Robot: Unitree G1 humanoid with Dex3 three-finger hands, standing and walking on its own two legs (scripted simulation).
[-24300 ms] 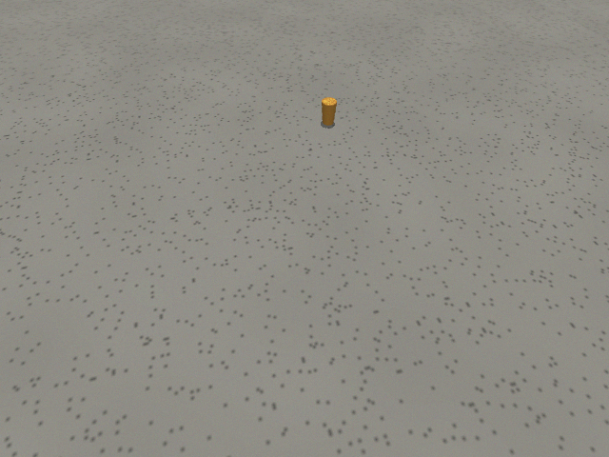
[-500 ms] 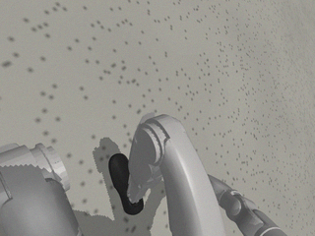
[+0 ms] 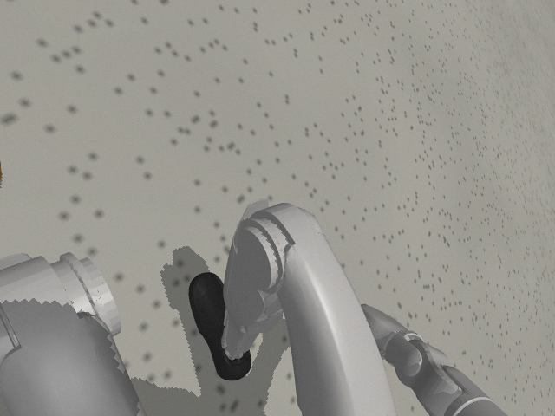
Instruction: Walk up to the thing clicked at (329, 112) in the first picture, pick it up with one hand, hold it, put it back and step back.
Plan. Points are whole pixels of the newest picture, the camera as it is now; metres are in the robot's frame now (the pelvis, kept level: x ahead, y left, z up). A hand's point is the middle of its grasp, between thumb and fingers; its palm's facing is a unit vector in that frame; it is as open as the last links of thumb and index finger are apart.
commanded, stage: withdraw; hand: left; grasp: from the side
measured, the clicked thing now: out of the picture +0.47 +0.25 -0.23
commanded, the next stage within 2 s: rise in 0.42 s
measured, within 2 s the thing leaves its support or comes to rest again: rests again in 0.60 s
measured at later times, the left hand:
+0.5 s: hand out of the picture +0.48 +0.34 -0.11, palm faces +0.33 -0.94 -0.03, open 16.0 cm
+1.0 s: hand out of the picture +0.40 +0.38 -0.02, palm faces +0.28 -0.86 -0.43, open 17.2 cm
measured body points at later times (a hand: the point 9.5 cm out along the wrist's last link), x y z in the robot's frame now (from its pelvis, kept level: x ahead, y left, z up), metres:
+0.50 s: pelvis +0.00 +0.00 +0.01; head +0.24 +0.19 +0.34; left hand +0.46 +0.39 -0.11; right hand +0.15 -0.25 -0.04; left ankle +0.08 +0.13 -0.27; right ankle +0.14 -0.12 -0.27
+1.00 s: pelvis +0.01 -0.01 +0.06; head +0.21 +0.10 +0.45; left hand +0.38 +0.42 +0.01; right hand +0.14 -0.25 -0.05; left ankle +0.08 +0.13 -0.27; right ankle +0.14 -0.12 -0.27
